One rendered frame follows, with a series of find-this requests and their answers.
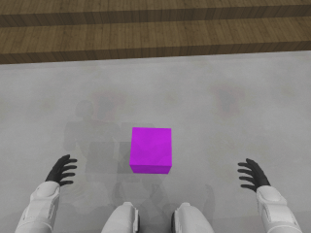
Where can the robot thigh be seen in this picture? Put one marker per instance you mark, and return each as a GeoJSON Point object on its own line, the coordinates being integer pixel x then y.
{"type": "Point", "coordinates": [188, 219]}
{"type": "Point", "coordinates": [124, 219]}

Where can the robot left thigh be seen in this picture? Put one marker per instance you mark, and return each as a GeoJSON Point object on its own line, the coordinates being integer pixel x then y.
{"type": "Point", "coordinates": [124, 219]}

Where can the carton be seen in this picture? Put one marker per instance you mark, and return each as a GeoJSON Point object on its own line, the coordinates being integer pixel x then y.
{"type": "Point", "coordinates": [151, 150]}

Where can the robot right hand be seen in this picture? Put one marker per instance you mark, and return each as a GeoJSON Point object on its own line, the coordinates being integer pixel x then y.
{"type": "Point", "coordinates": [258, 177]}

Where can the robot left hand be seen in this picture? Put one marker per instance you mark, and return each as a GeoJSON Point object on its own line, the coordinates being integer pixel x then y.
{"type": "Point", "coordinates": [56, 174]}

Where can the robot left forearm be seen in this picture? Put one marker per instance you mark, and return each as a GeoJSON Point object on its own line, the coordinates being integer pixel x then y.
{"type": "Point", "coordinates": [39, 216]}

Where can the robot right forearm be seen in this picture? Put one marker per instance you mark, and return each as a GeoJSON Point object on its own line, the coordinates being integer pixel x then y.
{"type": "Point", "coordinates": [275, 214]}

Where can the robot right thigh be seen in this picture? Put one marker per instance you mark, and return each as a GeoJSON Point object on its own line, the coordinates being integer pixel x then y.
{"type": "Point", "coordinates": [188, 219]}

